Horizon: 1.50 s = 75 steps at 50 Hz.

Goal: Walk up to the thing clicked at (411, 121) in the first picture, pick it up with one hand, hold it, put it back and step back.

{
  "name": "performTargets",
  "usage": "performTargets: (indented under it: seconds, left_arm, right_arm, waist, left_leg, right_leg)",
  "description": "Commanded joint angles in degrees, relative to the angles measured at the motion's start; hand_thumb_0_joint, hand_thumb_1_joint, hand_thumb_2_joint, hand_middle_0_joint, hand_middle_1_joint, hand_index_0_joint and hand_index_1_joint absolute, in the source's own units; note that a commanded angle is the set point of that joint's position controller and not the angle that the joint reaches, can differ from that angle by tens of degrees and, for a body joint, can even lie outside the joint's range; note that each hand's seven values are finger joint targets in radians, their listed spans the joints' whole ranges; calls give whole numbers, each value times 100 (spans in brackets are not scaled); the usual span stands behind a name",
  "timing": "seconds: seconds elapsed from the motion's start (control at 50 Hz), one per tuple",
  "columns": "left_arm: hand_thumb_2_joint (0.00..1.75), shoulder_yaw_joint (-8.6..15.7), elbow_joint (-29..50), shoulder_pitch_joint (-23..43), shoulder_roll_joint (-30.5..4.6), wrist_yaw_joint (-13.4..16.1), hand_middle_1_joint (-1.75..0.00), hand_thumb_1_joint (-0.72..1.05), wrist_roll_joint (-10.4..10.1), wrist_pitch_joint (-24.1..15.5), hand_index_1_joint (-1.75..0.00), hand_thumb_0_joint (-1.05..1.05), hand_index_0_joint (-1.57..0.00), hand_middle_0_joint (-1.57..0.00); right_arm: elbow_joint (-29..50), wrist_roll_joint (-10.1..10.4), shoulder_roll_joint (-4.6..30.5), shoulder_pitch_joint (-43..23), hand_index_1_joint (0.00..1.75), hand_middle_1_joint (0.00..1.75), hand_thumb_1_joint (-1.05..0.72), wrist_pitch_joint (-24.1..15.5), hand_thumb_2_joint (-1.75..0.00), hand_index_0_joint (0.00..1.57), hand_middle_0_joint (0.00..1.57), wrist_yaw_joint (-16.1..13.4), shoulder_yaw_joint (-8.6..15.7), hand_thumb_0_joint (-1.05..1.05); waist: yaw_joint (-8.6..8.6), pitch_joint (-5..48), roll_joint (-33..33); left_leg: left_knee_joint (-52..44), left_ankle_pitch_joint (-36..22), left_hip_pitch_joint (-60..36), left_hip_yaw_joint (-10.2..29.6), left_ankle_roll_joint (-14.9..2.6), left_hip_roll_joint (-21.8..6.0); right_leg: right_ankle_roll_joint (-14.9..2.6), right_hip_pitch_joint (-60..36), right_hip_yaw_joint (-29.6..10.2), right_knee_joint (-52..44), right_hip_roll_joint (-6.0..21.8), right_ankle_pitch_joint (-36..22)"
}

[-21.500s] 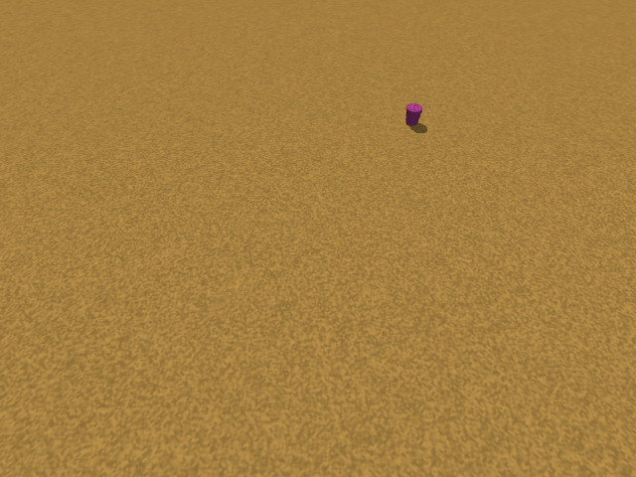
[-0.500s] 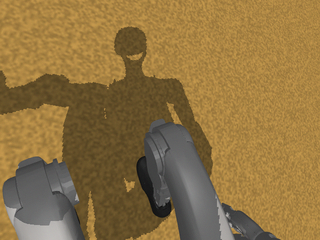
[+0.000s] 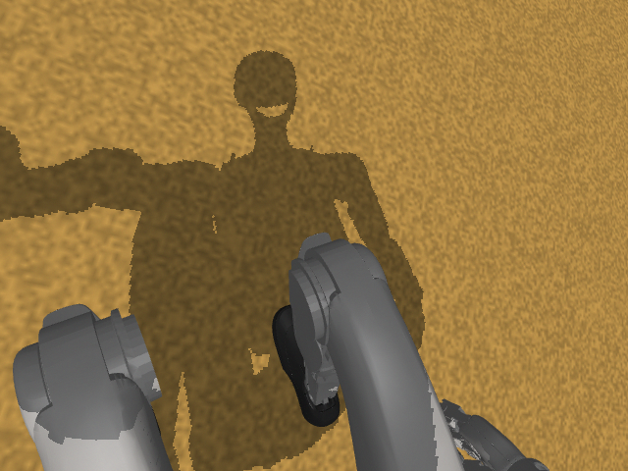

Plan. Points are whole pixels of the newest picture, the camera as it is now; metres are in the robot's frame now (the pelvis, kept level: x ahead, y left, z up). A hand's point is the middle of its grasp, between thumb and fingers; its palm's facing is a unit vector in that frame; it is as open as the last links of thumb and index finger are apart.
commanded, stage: settle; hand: left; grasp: from above
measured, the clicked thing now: out of the picture +0.45 +0.33 -0.26
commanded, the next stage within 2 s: lift in 0.56 s
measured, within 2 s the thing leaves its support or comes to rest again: leaves its support in 0.12 s
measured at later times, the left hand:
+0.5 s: hand out of the picture +0.43 +0.34 -0.14, palm faces -0.48 -0.11 -0.87, open 10.8 cm
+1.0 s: hand out of the picture +0.41 +0.34 -0.07, palm faces -0.47 -0.11 -0.88, open 10.8 cm
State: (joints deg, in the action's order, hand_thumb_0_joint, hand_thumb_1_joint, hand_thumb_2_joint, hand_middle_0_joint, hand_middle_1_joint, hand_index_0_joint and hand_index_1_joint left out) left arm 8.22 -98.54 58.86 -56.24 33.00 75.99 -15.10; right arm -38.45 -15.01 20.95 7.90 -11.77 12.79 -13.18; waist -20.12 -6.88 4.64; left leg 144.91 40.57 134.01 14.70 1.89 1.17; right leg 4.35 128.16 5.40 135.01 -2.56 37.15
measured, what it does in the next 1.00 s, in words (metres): rises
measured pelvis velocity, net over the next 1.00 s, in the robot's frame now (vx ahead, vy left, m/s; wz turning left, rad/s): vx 0.00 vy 0.00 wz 0.10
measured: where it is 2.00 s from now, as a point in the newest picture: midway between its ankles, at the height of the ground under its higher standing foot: (235, 428)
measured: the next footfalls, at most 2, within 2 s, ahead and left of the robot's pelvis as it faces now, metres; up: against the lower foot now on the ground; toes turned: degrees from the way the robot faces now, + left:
none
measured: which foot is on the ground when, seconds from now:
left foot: down 0.00-1.00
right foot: down 0.00-1.00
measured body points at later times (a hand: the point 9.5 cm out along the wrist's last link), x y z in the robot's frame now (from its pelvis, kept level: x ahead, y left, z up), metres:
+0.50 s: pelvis +0.01 +0.00 +0.04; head +0.24 +0.10 +0.41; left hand +0.45 +0.34 -0.09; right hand +0.11 -0.26 -0.05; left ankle +0.07 +0.13 -0.27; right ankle +0.12 -0.14 -0.27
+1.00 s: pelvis +0.00 +0.00 +0.08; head +0.21 +0.09 +0.46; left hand +0.43 +0.34 -0.02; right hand +0.07 -0.27 -0.02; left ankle +0.06 +0.13 -0.27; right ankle +0.12 -0.14 -0.27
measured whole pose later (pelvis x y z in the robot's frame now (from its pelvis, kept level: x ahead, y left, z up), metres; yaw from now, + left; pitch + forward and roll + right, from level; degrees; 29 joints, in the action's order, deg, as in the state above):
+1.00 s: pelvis +0.00 +0.00 +0.08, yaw +6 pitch +36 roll -9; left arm 2.5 -65.0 45.5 -39.7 10.1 65.9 -7.3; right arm -38.3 -3.3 16.2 12.8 0.9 6.8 -1.4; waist -12.4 6.9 -2.3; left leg 128.2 37.7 126.4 7.4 0.2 1.1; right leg 3.2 121.8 0.9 122.7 0.6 36.9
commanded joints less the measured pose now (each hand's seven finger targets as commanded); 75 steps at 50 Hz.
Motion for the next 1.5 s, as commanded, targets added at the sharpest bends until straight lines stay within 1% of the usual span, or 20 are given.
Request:
performTargets:
  seconds: [0.0, 0.06, 0.2, 0.24, 0.3, 0.42, 0.62, 0.68, 0.7, 0.78, 0.8, 1.0, 1.1, 1.2, 1.24, 1.28, 1.32, 1.38, 1.46, 1.48]
  left_arm:
    - [87, 341, 1614, 1295, -1571, 298, -95, 39, -215, 163, -92, 0, -79, -77]
    - [87, 303, 2433, 1175, -1159, 188, -95, 43, -421, 328, -93, 0, -82, -79]
    - [87, 24, 3105, 1197, -580, -462, -92, 56, -691, 791, -89, 0, -92, -90]
    - [90, -87, 3334, 1157, -429, -677, -93, 58, -736, 840, -90, 0, -95, -92]
    - [92, -288, 3469, 1260, -120, -1008, -92, 66, -788, 876, -90, 0, -101, -99]
    - [99, -340, 3441, 1221, -59, -1427, -94, 74, -864, 731, -93, 0, -109, -107]
    - [100, -137, 3676, 1542, -384, -1451, -98, 65, -687, 448, -97, 0, -105, -103]
    - [98, -182, 3678, 1395, -296, -1485, -88, 49, -773, 487, -87, 0, -90, -88]
    - [95, -76, 3891, 1393, -441, -1498, -94, 52, -805, 499, -93, 0, -94, -93]
    - [99, -148, 4048, 1239, -358, -1687, -97, 57, -982, 651, -95, 0, -95, -92]
    - [99, -251, 3958, 1083, -130, -1752, -95, 57, -1026, 691, -93, 0, -95, -93]
    - [98, -158, 5059, 541, -117, -2134, -96, 54, -1261, 791, -93, 0, -92, -90]
    - [100, -349, 5471, 144, 312, -2285, -98, 53, -1462, 854, -96, 0, -91, -89]
    - [101, -323, 5826, -429, 405, -2369, -99, 54, -1582, 981, -96, 0, -92, -89]
    - [101, -303, 6510, -243, 359, -2375, -100, 54, -1650, 997, -98, 0, -91, -88]
    - [102, -418, 6333, -710, 651, -2392, -100, 50, -1689, 1092, -98, 0, -88, -86]
    - [101, -317, 6609, -822, 541, -2372, -102, 53, -1716, 1138, -99, 0, -89, -86]
    - [102, -473, 6781, -1025, 790, -2409, -102, 51, -1761, 1236, -99, 0, -88, -86]
    - [99, -548, 7030, -1353, 940, -2443, -103, 48, -1853, 1406, -99, 0, -85, -82]
    - [100, -616, 7060, -1525, 1053, -2456, -103, 48, -1896, 1451, -100, 0, -85, -82]
  right_arm:
    - [-34, 115, 1731, 1069, 30, 30, -92, 23, -91, 20, 20, -59, 761, 0]
    - [-24, 243, 1566, 1076, 30, 30, -92, 119, -91, 20, 20, -30, 965, 0]
    - [-165, 606, 1432, 1170, 30, 30, -92, 399, -90, 20, 20, -59, 1328, 0]
    - [-122, 704, 1365, 1192, 30, 30, -91, 502, -90, 20, 20, -88, 1399, 0]
    - [-142, 767, 1254, 1292, 30, 30, -91, 637, -90, 20, 20, -138, 1441, 0]
    - [4, 823, 1134, 1340, 30, 30, -92, 821, -91, 20, 20, -277, 1400, 0]
    - [207, 867, 1113, 1355, 30, 30, -95, 948, -92, 20, 20, -466, 1412, 0]
    - [230, 872, 1012, 1361, 30, 30, -90, 964, -90, 20, 20, -498, 1420, 0]
    - [215, 907, 1052, 1345, 30, 30, -95, 978, -92, 20, 20, -525, 1463, 0]
    - [207, 1008, 1012, 1385, 30, 30, -93, 1047, -91, 20, 20, -589, 1569, 0]
    - [170, 1025, 995, 1405, 30, 30, -93, 1059, -91, 20, 20, -610, 1585, 0]
    - [344, 1266, 908, 1368, 30, 30, -92, 1201, -91, 20, 20, -745, 1749, 0]
    - [466, 1329, 790, 1284, 30, 30, -92, 1213, -91, 20, 20, -816, 1788, 0]
    - [530, 1391, 748, 1251, 30, 30, -92, 1243, -91, 20, 20, -902, 1839, 0]
    - [567, 1426, 702, 1150, 30, 30, -92, 1255, -91, 20, 20, -958, 1882, 0]
    - [570, 1445, 644, 1088, 30, 30, -92, 1267, -91, 20, 20, -991, 1875, 0]
    - [563, 1472, 604, 986, 30, 30, -92, 1279, -90, 20, 20, -1055, 1909, 0]
    - [609, 1506, 532, 888, 30, 30, -92, 1290, -90, 20, 20, -1138, 1898, 0]
    - [592, 1563, 487, 779, 30, 30, -91, 1304, -90, 20, 20, -1238, 1898, 0]
    - [581, 1576, 445, 727, 30, 30, -91, 1310, -90, 20, 20, -1267, 1883, 0]
  waist:
    - [57, 4073, -2842]
    - [206, 4799, -3330]
    - [429, 4856, -3376]
    - [496, 5150, -3365]
    - [424, 5027, -3060]
    - [431, 4882, -2406]
    - [460, 5066, -2561]
    - [520, 5137, -2575]
    - [663, 5404, -2658]
    - [728, 5537, -2632]
    - [701, 5305, -2565]
    - [971, 5551, -2329]
    - [1002, 5476, -2143]
    - [1122, 5476, -2058]
    - [1175, 5698, -2218]
    - [1163, 5491, -2044]
    - [1249, 5487, -1963]
    - [1260, 5302, -1842]
    - [1370, 5396, -1783]
    - [1365, 5116, -1744]
  left_leg:
    - [-1560, -1019, -2899, -909, -191, -104]
    - [-1762, -1366, -3414, -912, -136, -110]
    - [-2111, -1331, -3534, -964, -130, -46]
    - [-2251, -1439, -3796, -949, -124, -36]
    - [-2291, -1556, -3699, -1030, -180, -9]
    - [-2326, -1596, -3465, -1115, -266, 22]
    - [-2561, -1357, -3721, -1143, -257, 31]
    - [-2706, -1123, -3728, -1221, -272, 28]
    - [-2784, -1149, -3860, -1219, -267, 26]
    - [-2999, -986, -3933, -1230, -278, 14]
    - [-3027, -949, -3848, -1236, -280, 23]
    - [-3685, -876, -4367, -1079, -302, 23]
    - [-4081, -761, -4638, -1115, -333, -20]
    - [-4565, -980, -5217, -1046, -299, -52]
    - [-4724, -1134, -5519, -1089, -287, -64]
    - [-4902, -1250, -5690, -1083, -284, -78]
    - [-5130, -1163, -5852, -1088, -288, -80]
    - [-5483, -943, -6085, -1144, -296, -102]
    - [-5949, -1351, -6834, -1113, -263, -132]
    - [-6076, -1346, -6836, -1137, -263, -143]
  right_leg:
    - [-618, -1829, 771, -1194, -83, -1137]
    - [-654, -1855, 729, -1100, -55, -1427]
    - [-716, -1365, 568, -1222, 62, -1292]
    - [-725, -1449, 531, -1257, 55, -1337]
    - [-691, -1651, 458, -1474, 67, -1448]
    - [-659, -2054, 376, -1773, 77, -1491]
    - [-666, -2042, 338, -1861, 123, -1260]
    - [-665, -2183, 287, -1990, 107, -1063]
    - [-665, -2172, 271, -1970, 126, -1090]
    - [-690, -2254, 206, -2133, 114, -968]
    - [-686, -2220, 199, -2187, 131, -945]
    - [-661, -2517, 87, -2594, 189, -895]
    - [-622, -2890, 34, -3026, 176, -861]
    - [-597, -3357, -1, -3399, 203, -1021]
    - [-601, -3593, -35, -3549, 208, -1135]
    - [-578, -3743, -40, -3763, 211, -1178]
    - [-572, -4004, -68, -3981, 209, -1124]
    - [-552, -4389, -101, -4377, 180, -981]
    - [-545, -4938, -124, -4791, 180, -1219]
    - [-533, -5043, -137, -4938, 175, -1220]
